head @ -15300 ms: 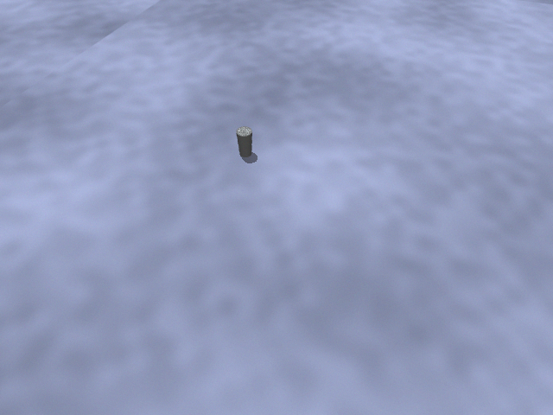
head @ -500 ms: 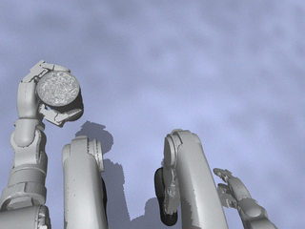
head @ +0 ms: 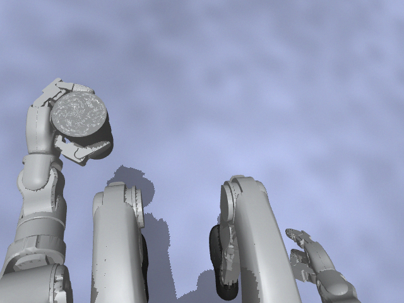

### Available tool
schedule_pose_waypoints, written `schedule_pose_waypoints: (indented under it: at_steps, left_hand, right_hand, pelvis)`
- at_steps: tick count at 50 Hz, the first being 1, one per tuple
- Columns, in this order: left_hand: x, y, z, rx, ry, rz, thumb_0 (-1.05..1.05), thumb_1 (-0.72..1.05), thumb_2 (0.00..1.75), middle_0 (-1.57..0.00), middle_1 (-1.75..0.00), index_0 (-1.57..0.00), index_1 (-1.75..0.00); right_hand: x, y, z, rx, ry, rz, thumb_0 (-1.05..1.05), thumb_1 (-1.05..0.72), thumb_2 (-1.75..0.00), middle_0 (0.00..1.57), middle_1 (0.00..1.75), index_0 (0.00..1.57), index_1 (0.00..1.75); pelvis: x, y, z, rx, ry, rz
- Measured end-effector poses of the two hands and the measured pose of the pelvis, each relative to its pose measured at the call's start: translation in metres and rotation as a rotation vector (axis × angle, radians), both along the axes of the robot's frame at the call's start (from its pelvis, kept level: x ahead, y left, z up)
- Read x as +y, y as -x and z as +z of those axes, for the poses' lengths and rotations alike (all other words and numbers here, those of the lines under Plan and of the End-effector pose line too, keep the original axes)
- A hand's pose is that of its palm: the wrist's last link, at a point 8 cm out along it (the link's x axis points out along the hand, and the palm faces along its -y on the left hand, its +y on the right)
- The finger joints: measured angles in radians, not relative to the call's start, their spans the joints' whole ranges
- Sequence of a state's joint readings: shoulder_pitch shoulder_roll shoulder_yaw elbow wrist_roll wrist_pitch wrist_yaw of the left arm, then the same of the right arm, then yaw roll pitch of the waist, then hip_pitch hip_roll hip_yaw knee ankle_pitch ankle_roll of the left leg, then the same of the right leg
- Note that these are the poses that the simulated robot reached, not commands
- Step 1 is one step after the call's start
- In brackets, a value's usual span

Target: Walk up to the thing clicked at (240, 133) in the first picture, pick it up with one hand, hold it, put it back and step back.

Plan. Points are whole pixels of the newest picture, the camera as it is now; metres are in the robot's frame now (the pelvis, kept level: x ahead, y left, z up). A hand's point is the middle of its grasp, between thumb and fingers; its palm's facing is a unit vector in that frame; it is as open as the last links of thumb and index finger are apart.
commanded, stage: lift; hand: left
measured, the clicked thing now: (90, 131) +0.42 +0.20 -0.07
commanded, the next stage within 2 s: none
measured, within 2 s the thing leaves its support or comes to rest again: neither
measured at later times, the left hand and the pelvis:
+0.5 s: hand (77, 116) +0.41 +0.20 +0.02, palm faces -0.02 -1.00 -0.04, open 11.1 cm; pelvis +0.00 +0.00 +0.04, yaw +1 degrees
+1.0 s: hand (12, 75) +0.38 +0.20 +0.18, palm faces +0.00 -1.00 -0.04, open 11.1 cm; pelvis +0.03 +0.00 +0.16, yaw +3 degrees
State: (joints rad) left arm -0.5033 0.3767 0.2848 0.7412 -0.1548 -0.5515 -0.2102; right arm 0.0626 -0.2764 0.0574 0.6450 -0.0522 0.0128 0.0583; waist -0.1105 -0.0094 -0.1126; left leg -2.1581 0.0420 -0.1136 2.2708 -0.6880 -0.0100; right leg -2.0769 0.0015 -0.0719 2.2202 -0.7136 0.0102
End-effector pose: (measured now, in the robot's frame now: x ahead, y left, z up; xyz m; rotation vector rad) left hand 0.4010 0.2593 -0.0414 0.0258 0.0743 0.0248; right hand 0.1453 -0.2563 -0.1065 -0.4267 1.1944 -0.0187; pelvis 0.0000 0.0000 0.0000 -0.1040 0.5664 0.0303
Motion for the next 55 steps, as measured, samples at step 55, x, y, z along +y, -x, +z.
schedule_pose_waypoints:
  at_steps: [55]
  left_hand:
    - [-0.007,0.043,0.267,-0.004,-0.013,-0.014,-0.01,-0.51,1.06,-0.71,-1.02,-0.65,-1.06]
  right_hand:
    - [0.025,-0.066,0.203,-0.279,-0.088,-0.091,0.01,-0.91,-0.9,0.2,0.3,0.2,0.3]
  pelvis:
    - [0.004,-0.033,0.194,-0.098,-0.032,0.045]
